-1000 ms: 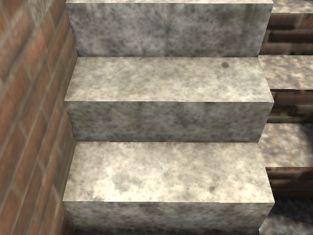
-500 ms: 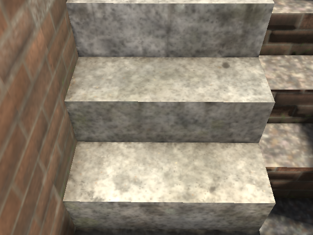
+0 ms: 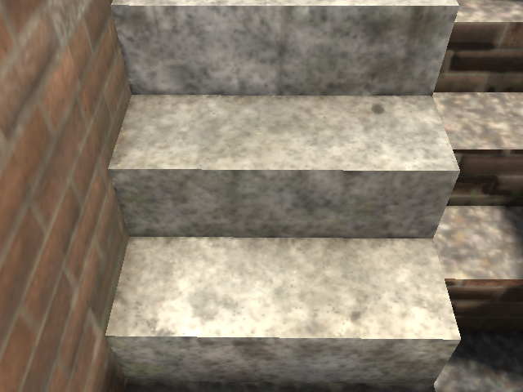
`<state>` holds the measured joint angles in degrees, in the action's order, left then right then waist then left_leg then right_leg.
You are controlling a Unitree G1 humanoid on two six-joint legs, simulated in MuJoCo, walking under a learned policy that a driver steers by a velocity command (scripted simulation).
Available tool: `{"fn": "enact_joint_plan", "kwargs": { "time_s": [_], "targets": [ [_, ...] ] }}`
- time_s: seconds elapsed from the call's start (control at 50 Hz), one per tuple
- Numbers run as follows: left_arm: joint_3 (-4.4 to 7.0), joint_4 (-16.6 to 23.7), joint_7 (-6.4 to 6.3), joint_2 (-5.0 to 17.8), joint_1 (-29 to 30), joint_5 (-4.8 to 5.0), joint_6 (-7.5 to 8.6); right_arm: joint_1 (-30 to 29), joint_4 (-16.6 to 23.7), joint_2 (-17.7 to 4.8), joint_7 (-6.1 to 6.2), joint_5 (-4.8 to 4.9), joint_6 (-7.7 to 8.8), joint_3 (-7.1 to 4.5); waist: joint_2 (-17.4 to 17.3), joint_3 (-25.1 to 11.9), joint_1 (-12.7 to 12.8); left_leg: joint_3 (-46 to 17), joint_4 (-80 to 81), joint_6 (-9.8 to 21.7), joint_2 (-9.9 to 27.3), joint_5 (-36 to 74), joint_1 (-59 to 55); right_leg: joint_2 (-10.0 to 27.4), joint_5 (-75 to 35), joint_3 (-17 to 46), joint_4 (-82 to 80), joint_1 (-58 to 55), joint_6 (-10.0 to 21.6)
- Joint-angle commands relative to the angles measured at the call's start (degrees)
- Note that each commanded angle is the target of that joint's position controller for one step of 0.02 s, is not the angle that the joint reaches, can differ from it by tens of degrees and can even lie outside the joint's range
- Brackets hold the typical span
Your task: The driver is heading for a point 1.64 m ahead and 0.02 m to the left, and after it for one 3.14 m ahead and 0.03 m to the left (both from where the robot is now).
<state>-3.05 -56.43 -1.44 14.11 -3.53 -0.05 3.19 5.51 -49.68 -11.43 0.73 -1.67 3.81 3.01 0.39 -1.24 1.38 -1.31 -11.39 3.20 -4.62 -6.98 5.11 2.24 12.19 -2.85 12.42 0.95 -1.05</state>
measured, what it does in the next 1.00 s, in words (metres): stands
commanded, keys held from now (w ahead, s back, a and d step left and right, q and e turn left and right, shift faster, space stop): w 1.00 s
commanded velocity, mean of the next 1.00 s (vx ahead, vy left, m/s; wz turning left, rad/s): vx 0.50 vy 0.00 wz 0.00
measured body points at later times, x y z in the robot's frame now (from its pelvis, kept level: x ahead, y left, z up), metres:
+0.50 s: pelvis +0.00 +0.00 +0.00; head +0.00 +0.00 +0.45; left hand +0.14 +0.25 -0.12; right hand +0.16 -0.22 -0.11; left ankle -0.01 +0.08 -0.75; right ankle -0.06 -0.12 -0.75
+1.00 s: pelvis +0.00 +0.00 +0.00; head +0.00 +0.00 +0.45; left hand +0.14 +0.25 -0.12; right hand +0.16 -0.22 -0.11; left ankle -0.01 +0.09 -0.75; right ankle -0.06 -0.13 -0.75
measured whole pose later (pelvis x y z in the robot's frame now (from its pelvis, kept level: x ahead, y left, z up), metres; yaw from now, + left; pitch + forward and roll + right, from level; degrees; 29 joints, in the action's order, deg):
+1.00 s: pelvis +0.00 +0.00 +0.00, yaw +0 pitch +1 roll +1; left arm -2.9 -56.4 -1.5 14.1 -3.6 -0.1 3.1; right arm 5.5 -49.6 -11.4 0.7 -1.7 3.8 2.9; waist 0.4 -1.2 1.5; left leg -2.0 -11.4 3.0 -4.6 -7.0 5.0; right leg 2.4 12.2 -2.6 12.3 0.8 -1.2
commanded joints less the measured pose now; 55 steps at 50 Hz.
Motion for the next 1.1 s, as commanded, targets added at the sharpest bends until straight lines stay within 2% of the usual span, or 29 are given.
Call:
{"fn": "enact_joint_plan", "kwargs": {
  "time_s": [0.02, 1.1],
  "targets": [
    [1.24, 3.2, -0.16, 6.4, 3.5, 0.02, 0.71, -3.4, 3.9, -4.9, 0.13, 0.03, 0.83, -1.10, -0.4, -3.9, 0.0, -7.8, -0.7, -2.1, 10.0, 15.1, -4.4, 7.2, -14.4, 4.7, -0.7, 1.9, 1.6],
    [1.44, 3.2, -0.17, 6.4, 3.3, 0.01, 0.66, -3.3, 4.0, -4.9, 0.13, 0.03, 0.81, -1.22, -0.4, -3.8, 0.1, -8.1, -0.8, -2.1, 9.8, 15.1, -4.3, 7.2, -14.5, 4.6, -0.7, 1.7, 1.5]
  ]
}}
Velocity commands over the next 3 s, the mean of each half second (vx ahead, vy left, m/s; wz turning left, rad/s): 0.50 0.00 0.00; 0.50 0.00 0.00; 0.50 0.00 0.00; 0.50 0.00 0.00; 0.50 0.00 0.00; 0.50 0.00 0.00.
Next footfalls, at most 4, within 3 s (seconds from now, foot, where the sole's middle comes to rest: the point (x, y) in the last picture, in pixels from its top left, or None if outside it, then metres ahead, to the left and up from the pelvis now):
none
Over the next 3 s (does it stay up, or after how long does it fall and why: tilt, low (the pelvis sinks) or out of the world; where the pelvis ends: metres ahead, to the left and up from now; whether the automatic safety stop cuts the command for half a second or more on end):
stays up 0.00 0.00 0.00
